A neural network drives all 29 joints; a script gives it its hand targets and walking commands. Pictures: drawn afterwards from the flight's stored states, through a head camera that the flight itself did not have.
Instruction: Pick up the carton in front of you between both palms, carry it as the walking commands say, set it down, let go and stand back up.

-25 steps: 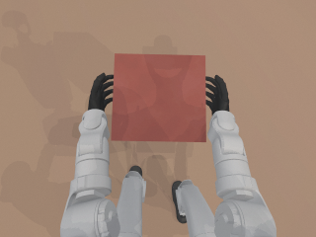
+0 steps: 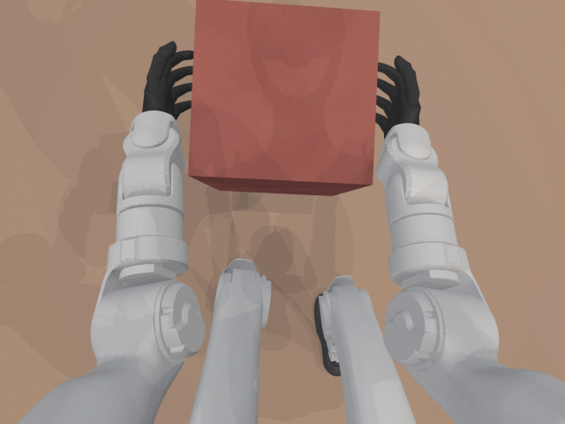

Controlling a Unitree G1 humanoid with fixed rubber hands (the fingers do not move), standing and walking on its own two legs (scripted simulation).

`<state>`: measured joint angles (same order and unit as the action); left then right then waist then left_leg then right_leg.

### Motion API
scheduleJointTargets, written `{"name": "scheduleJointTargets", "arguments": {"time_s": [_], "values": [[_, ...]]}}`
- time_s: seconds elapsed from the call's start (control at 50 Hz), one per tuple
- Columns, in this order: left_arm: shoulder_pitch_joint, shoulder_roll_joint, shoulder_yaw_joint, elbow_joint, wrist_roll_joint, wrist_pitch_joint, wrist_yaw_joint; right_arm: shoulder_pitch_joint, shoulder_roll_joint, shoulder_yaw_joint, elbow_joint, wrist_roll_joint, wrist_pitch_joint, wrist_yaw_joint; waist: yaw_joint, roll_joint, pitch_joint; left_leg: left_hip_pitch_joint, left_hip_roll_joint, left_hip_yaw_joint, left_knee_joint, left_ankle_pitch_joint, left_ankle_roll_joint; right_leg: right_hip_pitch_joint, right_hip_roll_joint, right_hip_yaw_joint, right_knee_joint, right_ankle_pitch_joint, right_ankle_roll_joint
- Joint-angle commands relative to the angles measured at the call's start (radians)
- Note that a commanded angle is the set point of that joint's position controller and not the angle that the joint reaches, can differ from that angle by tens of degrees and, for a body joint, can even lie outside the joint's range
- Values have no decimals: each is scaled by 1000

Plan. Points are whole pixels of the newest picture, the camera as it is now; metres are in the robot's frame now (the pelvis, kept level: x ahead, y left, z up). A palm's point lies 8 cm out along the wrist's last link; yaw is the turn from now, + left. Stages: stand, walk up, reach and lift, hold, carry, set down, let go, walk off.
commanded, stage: set down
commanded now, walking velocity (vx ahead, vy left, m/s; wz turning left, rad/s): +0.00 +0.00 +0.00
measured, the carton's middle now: (281, 121) +0.50 +0.07 -0.18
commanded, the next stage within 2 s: none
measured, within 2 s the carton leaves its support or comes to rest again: rests again in 1.86 s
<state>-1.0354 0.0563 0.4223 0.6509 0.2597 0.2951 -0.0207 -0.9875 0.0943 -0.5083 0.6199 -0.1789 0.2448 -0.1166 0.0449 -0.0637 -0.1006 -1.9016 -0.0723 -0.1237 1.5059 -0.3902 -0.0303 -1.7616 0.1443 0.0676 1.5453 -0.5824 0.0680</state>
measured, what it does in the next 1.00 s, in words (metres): lowers itself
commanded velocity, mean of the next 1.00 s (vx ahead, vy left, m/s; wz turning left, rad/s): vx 0.00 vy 0.00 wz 0.00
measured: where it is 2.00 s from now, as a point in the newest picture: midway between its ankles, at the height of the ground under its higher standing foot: (282, 333)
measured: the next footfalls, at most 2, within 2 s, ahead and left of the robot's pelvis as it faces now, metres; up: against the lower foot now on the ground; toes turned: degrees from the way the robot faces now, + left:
none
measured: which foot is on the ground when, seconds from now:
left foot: down 0.00-1.00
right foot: down 0.00-1.00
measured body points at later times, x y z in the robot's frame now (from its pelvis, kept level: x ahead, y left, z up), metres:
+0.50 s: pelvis -0.02 +0.00 -0.11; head +0.33 +0.07 +0.15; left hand +0.52 +0.24 -0.26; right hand +0.54 -0.06 -0.26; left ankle +0.11 +0.12 -0.52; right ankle +0.05 -0.14 -0.52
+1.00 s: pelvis -0.02 +0.00 -0.16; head +0.36 +0.04 +0.07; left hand +0.53 +0.25 -0.34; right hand +0.55 -0.06 -0.34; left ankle +0.11 +0.12 -0.52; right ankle +0.05 -0.13 -0.52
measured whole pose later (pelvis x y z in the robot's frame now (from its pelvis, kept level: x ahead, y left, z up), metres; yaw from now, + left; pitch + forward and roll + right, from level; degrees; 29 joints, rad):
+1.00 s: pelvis -0.02 +0.00 -0.16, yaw -5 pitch +40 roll -4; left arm -1.49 0.35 0.37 0.93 0.11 0.29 -0.05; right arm -1.50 -0.13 -0.27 0.93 0.03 0.24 -0.23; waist 0.14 -0.08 0.37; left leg -2.24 -0.01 -0.08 2.09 -0.53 -0.02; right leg -2.12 0.23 0.04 2.13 -0.71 0.10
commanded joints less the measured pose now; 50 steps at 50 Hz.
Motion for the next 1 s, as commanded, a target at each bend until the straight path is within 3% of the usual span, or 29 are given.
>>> {"name": "scheduleJointTargets", "arguments": {"time_s": [0.0,0.3,0.6,0.66,0.72,0.82,0.98], "values": [[-531,-890,-497,64,-124,-1,-198,-691,830,546,33,117,-14,225,40,121,-1044,968,-57,149,-30,368,-21,80,90,-155,-90,205,-1],[-760,-745,-417,145,-132,13,-205,-932,716,460,104,139,2,189,60,122,-967,784,-46,163,164,277,-19,-78,93,-180,116,120,-5],[-964,-585,-408,183,-212,-2,-245,-1162,608,530,107,248,-8,148,128,61,-926,607,-13,194,372,329,-1,-25,80,-175,304,158,-8],[-966,-553,-392,194,-227,-15,-258,-1165,623,542,131,257,-15,145,152,-14,-828,495,-6,186,400,355,10,4,75,-168,342,214,-8],[-973,-536,-392,192,-254,-27,-264,-1183,640,586,119,291,-27,140,177,-43,-835,522,-1,175,434,436,25,7,74,-165,370,263,-4],[-942,-544,-393,204,-275,-26,-276,-1167,658,621,127,315,-35,139,197,-54,-849,564,4,159,470,516,41,-23,75,-165,397,290,-5],[-945,-507,-364,221,-262,-31,-293,-1150,633,588,174,308,-38,147,200,-61,-702,453,14,153,489,419,49,-81,73,-152,417,232,-21]]}}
